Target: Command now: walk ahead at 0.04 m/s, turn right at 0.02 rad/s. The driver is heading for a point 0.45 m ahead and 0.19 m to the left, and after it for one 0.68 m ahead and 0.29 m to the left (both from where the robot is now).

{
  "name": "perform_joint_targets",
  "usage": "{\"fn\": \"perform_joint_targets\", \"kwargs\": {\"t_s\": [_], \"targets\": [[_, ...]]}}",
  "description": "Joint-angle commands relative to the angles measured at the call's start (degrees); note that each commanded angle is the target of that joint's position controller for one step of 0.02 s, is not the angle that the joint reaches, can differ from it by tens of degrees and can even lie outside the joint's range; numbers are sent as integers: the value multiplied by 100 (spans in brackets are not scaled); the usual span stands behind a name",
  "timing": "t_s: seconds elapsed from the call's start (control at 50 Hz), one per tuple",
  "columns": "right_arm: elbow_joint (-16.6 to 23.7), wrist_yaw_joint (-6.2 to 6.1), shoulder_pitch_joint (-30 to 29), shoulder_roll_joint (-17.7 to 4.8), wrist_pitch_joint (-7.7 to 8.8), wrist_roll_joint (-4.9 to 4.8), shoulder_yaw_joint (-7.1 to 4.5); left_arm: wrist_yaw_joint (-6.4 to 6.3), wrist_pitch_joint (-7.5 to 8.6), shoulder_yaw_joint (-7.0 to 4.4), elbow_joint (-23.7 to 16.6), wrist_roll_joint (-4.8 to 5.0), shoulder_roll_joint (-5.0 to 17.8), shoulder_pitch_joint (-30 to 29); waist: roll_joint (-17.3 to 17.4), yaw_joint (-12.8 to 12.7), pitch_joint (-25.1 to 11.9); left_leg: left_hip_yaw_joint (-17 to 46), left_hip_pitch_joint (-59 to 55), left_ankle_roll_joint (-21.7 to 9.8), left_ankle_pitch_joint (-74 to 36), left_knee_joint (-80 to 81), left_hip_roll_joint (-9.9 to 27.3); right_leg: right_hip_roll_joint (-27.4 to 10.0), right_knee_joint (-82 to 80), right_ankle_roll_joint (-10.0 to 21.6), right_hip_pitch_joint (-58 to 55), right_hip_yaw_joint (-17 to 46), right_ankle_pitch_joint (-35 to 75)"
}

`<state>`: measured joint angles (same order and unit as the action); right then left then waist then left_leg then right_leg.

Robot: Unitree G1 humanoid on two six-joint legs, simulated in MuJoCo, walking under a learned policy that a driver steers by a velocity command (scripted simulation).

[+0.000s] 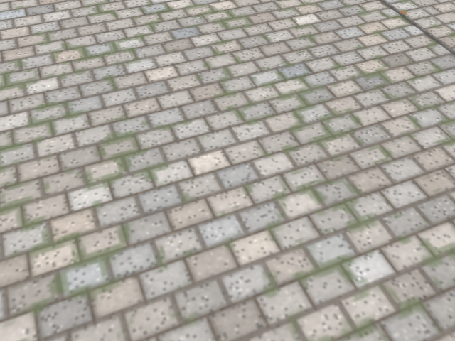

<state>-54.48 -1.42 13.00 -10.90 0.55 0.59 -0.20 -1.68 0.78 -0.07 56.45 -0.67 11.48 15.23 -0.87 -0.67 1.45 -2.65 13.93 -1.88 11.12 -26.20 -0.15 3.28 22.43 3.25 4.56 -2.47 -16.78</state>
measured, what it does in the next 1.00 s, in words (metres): walks ahead: left foot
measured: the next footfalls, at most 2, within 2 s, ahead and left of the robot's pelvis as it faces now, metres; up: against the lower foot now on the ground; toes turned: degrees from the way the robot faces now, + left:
left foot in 0.74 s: +0.18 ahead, +0.15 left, +0.00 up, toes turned +4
right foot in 1.24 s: +0.52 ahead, -0.03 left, +0.00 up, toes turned +3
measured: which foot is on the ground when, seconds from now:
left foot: down 0.00-0.50, up 0.52-0.72, down 0.74-1.00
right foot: down 0.00-0.76, up 0.78-1.00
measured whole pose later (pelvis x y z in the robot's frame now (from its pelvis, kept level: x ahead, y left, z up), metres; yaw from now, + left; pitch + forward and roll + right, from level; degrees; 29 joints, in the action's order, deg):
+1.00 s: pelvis +0.19 +0.08 +0.01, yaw +0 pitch -1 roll +0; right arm -62.0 -0.2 24.8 -8.9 4.9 1.0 -1.5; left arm 1.5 2.5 -2.7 57.8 -1.9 11.9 10.1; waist -1.7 0.7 1.2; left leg -4.9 1.5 -4.9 13.5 -15.2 -3.8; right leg -4.5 57.1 3.0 32.9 -1.9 -10.4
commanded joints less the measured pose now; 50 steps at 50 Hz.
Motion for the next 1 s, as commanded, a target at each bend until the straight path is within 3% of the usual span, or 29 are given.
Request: {"fn": "perform_joint_targets", "kwargs": {"t_s": [0.02,0.1,0.38,0.42,0.46,0.5,0.52,0.54,0.58,0.62,0.66,0.68,0.7,0.72,0.74,0.76,0.78,0.8,0.82,0.84,0.88,0.92,1.0], "targets": [[-22,-54,248,-639,45,-52,-131,-27,-3,-114,100,20,547,394,508,43,-31,813,-539,-191,-1665,536,689,-733,-446,57,184,641,1104],[-206,-68,231,-592,32,-32,-130,-85,2,-80,368,20,441,381,175,86,-30,803,-721,-237,-1804,518,710,-754,-528,1,162,617,1163],[-820,-93,341,-411,-26,-18,-54,-139,-43,24,899,12,274,489,84,88,198,774,-606,-198,-1252,693,601,-842,-578,2,203,620,990],[-889,-77,410,-437,-58,-11,-79,-124,-46,5,978,-12,297,644,66,68,187,683,-517,-247,220,650,390,-717,-587,103,269,580,-195],[-835,-34,360,-530,-106,21,-149,-99,-68,-57,946,-31,413,736,-90,10,558,611,90,-381,1932,385,180,-735,-585,370,589,810,-1780],[-654,41,51,-348,-62,36,-126,-82,-38,-107,975,1,489,1108,-375,-205,1064,447,1071,-377,2155,-192,-13,-1179,-1023,698,491,1554,-2721],[-527,86,-160,-177,-5,72,-94,-88,-7,-168,1044,2,623,1338,-714,-297,1181,47,1463,-301,1614,-832,-167,-1635,-1436,925,249,2134,-2925],[-404,120,-322,-177,53,156,-94,-91,28,-228,1059,-23,725,1345,-794,-307,1335,-122,1804,-272,1229,-1302,-7,-2059,-1634,1124,117,2508,-2711],[-197,170,-515,-415,168,145,-179,-59,131,-274,1051,-95,720,1398,-559,-301,1304,67,2365,-269,1371,-1863,258,-2279,-1640,1285,-285,2626,-1853],[-71,228,-568,-478,261,84,-235,-38,228,-292,1023,-97,665,1342,-411,-216,1154,104,2444,-220,1307,-1773,376,-2110,-1499,1150,-625,2183,-976],[25,279,-549,-416,306,24,-260,-21,294,-310,974,-86,671,1219,-446,-103,1004,-75,1801,-188,990,-1353,275,-1882,-1354,972,-367,1696,-257],[11,293,-363,-353,307,9,-269,-7,309,-321,941,-68,699,1100,-462,35,924,-221,1204,-197,745,-1072,167,-1760,-1203,872,-14,1431,18],[-109,297,69,-266,306,-5,-279,11,315,-327,889,-27,719,897,-413,293,824,-417,257,-222,409,-665,-11,-1565,-911,734,562,1095,237],[-352,274,722,-325,302,-10,-351,36,337,-318,861,-19,705,837,-241,552,605,-541,-844,-251,341,-451,-292,-1309,-320,600,1105,799,868],[-615,209,1587,-596,333,21,-479,70,384,-272,841,-45,600,845,225,915,213,-121,-1971,-371,542,-189,-80,-963,914,415,1655,359,1412],[-717,127,2471,-1294,360,105,-646,124,413,-161,546,16,212,790,1725,1175,-265,2487,-2737,-895,2075,1055,1554,-191,3136,26,2757,-367,298],[-860,134,2539,-1203,281,70,-589,165,402,-241,406,-104,388,628,1690,952,-324,4157,-2396,-1236,2402,1861,2182,5,4421,117,3244,193,-1342],[-630,127,1681,-1077,256,61,-526,199,362,-254,317,-145,368,434,856,494,230,3628,-1768,-1194,2759,1725,2161,-452,4913,249,3513,467,-956],[-416,154,1075,-852,285,44,-464,253,376,-234,294,-117,289,291,303,329,498,3019,-1203,-1112,2288,1761,1955,-679,4808,282,3436,502,-348],[-333,161,785,-747,327,38,-411,277,384,-237,304,-84,194,328,191,129,561,2465,-840,-984,1646,1853,1712,-816,4521,270,3178,477,-18],[-386,134,778,-505,421,33,-303,299,290,-248,355,-152,147,531,341,-64,456,1677,-641,-853,497,1895,1362,-874,4193,147,2802,359,248],[-525,102,1125,-511,489,38,-272,313,208,-286,259,-136,225,340,389,-78,455,1292,-793,-891,-344,1897,1268,-849,3981,61,2983,210,449],[-632,86,1511,-521,521,35,-224,342,151,-285,-164,-115,218,-751,377,92,659,893,-1075,-980,-1194,2007,1191,-849,3056,-119,3597,-6,954]]}}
